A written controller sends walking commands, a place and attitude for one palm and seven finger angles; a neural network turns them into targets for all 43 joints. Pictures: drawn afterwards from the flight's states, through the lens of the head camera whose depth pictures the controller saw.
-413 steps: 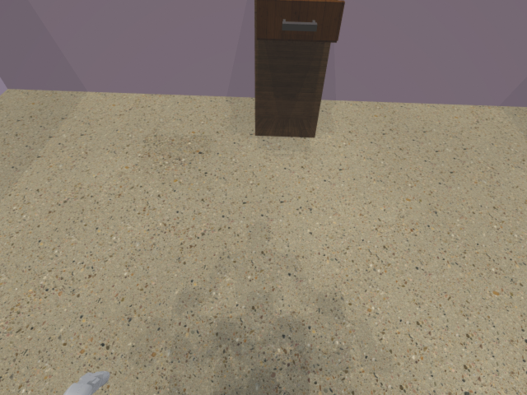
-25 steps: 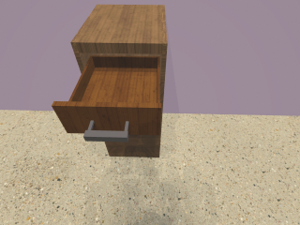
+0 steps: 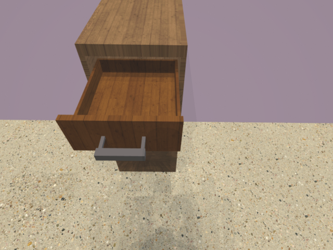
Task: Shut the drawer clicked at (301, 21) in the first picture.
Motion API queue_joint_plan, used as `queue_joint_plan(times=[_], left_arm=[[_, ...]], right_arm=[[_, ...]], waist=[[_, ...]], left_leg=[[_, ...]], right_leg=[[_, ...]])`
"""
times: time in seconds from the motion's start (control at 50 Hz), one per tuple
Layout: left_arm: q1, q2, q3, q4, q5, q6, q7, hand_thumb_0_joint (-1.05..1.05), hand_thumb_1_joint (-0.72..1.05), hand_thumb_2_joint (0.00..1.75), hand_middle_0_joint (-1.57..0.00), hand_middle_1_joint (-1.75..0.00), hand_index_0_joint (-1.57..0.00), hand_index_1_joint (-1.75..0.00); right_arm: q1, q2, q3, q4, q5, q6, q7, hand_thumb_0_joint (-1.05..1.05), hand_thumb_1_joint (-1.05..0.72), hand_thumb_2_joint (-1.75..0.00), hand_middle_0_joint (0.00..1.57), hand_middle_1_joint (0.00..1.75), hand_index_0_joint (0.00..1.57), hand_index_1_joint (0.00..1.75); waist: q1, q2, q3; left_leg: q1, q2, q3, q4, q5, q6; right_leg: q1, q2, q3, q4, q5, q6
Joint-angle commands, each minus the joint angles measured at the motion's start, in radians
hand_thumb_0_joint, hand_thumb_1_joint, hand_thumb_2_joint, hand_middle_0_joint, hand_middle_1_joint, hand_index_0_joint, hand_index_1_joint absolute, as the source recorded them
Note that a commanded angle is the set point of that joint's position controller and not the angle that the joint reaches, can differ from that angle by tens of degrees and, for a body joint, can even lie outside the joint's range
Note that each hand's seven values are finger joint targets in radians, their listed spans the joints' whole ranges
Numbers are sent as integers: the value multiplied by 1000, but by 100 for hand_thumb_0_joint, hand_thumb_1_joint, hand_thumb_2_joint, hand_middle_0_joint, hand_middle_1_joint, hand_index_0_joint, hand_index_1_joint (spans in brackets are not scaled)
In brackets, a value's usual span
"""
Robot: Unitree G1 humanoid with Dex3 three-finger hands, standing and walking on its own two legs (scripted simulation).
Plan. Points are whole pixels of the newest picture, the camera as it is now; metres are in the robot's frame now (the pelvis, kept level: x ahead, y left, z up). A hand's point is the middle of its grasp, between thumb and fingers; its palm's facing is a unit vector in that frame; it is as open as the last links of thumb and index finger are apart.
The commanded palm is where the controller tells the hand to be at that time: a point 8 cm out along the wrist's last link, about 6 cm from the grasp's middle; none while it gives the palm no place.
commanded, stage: shuffle to correct the standing spot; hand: left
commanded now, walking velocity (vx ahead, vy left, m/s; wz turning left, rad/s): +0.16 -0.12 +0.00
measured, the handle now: (121, 147) +0.37 +0.15 +0.02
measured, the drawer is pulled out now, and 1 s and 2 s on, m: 0.30 0.30 0.30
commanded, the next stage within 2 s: come to a stop and stand still in 0.24 s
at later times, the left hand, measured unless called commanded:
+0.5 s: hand out of the picture -0.01 +0.12 -0.19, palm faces +0.06 -0.99 -0.12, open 7.3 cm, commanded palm none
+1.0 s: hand out of the picture +0.13 +0.10 -0.17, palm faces +0.02 -0.97 -0.23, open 7.3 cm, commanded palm none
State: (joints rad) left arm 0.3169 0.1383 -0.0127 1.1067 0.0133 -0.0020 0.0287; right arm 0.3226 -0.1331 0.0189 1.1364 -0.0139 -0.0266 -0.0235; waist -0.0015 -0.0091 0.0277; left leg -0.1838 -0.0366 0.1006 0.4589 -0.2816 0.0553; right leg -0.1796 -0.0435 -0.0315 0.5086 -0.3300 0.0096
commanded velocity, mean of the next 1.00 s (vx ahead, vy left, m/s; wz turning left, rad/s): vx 0.00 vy -0.04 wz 0.00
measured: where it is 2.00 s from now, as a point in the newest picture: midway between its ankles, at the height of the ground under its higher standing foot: outside the picture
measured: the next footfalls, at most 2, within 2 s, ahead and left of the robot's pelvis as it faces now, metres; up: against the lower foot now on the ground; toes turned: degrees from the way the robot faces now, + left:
left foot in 0.44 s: +0.14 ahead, +0.03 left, +0.00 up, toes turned +5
right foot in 0.76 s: +0.11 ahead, -0.16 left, +0.00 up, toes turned -1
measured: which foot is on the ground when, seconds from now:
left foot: down 0.00-0.22, up 0.24-0.42, down 0.44-1.00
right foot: down 0.00-0.46, up 0.48-0.74, down 0.76-1.00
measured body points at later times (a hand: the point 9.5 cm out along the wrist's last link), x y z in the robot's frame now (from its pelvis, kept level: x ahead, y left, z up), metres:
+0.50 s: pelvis +0.08 -0.03 -0.02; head +0.11 +0.00 +0.43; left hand -0.01 +0.17 -0.18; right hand +0.17 -0.26 -0.15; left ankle +0.12 +0.06 -0.74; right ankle -0.03 -0.12 -0.72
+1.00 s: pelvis +0.09 -0.08 +0.00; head +0.09 -0.09 +0.45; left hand +0.13 +0.15 -0.15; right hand +0.11 -0.31 -0.16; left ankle +0.12 +0.06 -0.74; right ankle +0.07 -0.17 -0.74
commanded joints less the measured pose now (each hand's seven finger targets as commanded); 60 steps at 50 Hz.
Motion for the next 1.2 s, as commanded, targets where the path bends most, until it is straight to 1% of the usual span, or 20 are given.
queue_joint_plan(times=[0.0,0.12,0.16,0.2,0.22,0.26,0.32,0.38,0.4,0.42,0.44,0.46,0.52,0.68,0.7,0.74,0.78,0.88,1.02,1.18], left_arm=[[55,67,14,-22,13,-5,-1,0,90,90,-20,-30,-20,-30],[107,64,29,-13,13,-14,-11,0,90,90,-20,-30,-20,-30],[173,94,39,8,12,-22,-7,0,90,90,-20,-30,-20,-30],[265,140,55,39,11,-30,3,0,90,90,-20,-30,-20,-30],[314,135,54,49,15,-35,9,0,90,90,-20,-30,-20,-30],[315,116,54,46,25,-38,19,0,90,90,-20,-30,-20,-30],[214,124,53,7,25,-37,19,0,90,90,-20,-30,-20,-30],[118,106,42,-11,6,-33,13,0,90,90,-20,-30,-20,-30],[133,97,37,-8,-1,-32,14,0,90,90,-20,-30,-20,-30],[162,67,32,-13,-9,-31,16,0,90,90,-20,-30,-20,-30],[188,43,24,-18,-22,-28,22,0,90,90,-20,-30,-20,-30],[192,69,31,-25,-11,-12,29,0,90,90,-20,-30,-20,-30],[133,46,26,-21,5,14,25,0,90,90,-20,-30,-20,-30],[144,44,40,-75,14,25,8,0,90,90,-20,-30,-20,-30],[139,65,44,-87,17,15,9,0,90,90,-20,-30,-20,-30],[50,148,47,-123,19,-2,8,0,90,90,-20,-30,-20,-30],[-27,181,52,-151,14,-3,4,0,90,90,-20,-30,-20,-30],[-26,142,43,-136,2,-13,4,0,90,90,-20,-30,-20,-30],[-1,141,38,-92,-2,-11,1,0,90,90,-20,-30,-20,-30],[19,125,37,-58,-6,-20,0,0,90,90,-20,-30,-20,-30]], right_arm=[[75,-136,-33,-21,-5,-2,-14,0,-90,-90,20,30,20,30],[60,-131,-43,-37,-8,-5,-22,0,-90,-90,20,30,20,30],[23,-107,-39,-58,-5,-12,-20,0,-90,-90,20,30,20,30],[-52,-64,-34,-97,-7,-16,-13,0,-90,-90,20,30,20,30],[-98,-64,-37,-120,-6,-15,-12,0,-90,-90,20,30,20,30],[-160,-64,-43,-141,-4,-20,-4,0,-90,-90,20,30,20,30],[-171,-40,-42,-159,1,-15,12,0,-90,-90,20,30,20,30],[-8,-26,-27,-87,-1,-13,-1,0,-90,-90,20,30,20,30],[79,-66,-31,-54,-3,-18,-12,0,-90,-90,20,30,20,30],[144,-142,-45,-45,-7,-26,-20,0,-90,-90,20,30,20,30],[140,-182,-42,-59,4,-22,-26,0,-90,-90,20,30,20,30],[66,-178,-37,-81,10,-7,-22,0,-90,-90,20,30,20,30],[-99,-137,-25,-120,4,-2,-33,0,-90,-90,20,30,20,30],[-153,-174,-72,-176,-2,29,-10,0,-90,-90,20,30,20,30],[-158,-155,-72,-182,0,32,-5,0,-90,-90,20,30,20,30],[-119,-90,-64,-191,5,44,6,0,-90,-90,20,30,20,30],[-96,-69,-61,-178,-2,49,11,0,-90,-90,20,30,20,30],[-59,-96,-46,-129,-3,24,4,0,-90,-90,20,30,20,30],[-36,-85,-28,-77,0,27,4,0,-90,-90,20,30,20,30],[15,-86,-21,-34,0,17,-2,0,-90,-90,20,30,20,30]], waist=[[-9,78,97],[7,54,72],[32,-82,46],[71,-276,48],[96,-271,37],[96,-145,64],[46,-93,47],[-51,-60,17],[-75,-13,-54],[-81,138,-128],[-48,269,-176],[-23,185,-131],[21,163,83],[45,72,-53],[46,27,-43],[-2,-171,-28],[-17,-177,-25],[-4,-69,-51],[15,-33,68],[11,-5,23]], left_leg=[[-1,224,-250,-178,-42,60],[-23,223,-209,-56,152,76],[-147,128,-70,106,129,26],[-379,42,37,346,-227,-17],[-459,47,16,471,-327,-18],[-541,71,-28,571,-327,-10],[-419,85,-19,407,-240,-10],[-15,17,42,106,125,-26],[145,63,-14,36,310,-14],[247,274,-252,42,656,80],[233,450,-403,-32,1050,201],[131,446,-342,-54,966,231],[-115,376,-268,-126,741,181],[-135,270,-167,-74,225,95],[-146,220,-138,-23,135,52],[-121,75,-36,88,-58,-38],[-62,55,-36,125,-47,-53],[-6,117,-88,-2,188,-45],[-44,123,-96,-66,97,-56],[-14,132,-93,-74,161,-60]], right_leg=[[-141,6,-26,35,-35,-48],[-91,0,1,8,48,-69],[58,-70,107,-47,242,-100],[237,-215,274,-117,620,-195],[300,-262,317,-119,801,-252],[325,-262,272,-96,922,-280],[207,-204,190,-118,702,-234],[-18,-92,65,0,695,-141],[-53,-67,58,132,655,-100],[-152,6,8,303,329,-43],[-170,45,8,459,-264,-9],[-135,23,45,490,-330,-24],[-135,-32,42,407,-240,-4],[-26,2,-25,100,54,4],[-25,-16,25,1,113,-3],[-131,-173,224,-154,128,-75],[-201,-198,231,-187,112,-118],[-107,-93,108,-92,240,-55],[-105,-74,105,-202,35,-44],[-36,-68,84,-194,159,-51]])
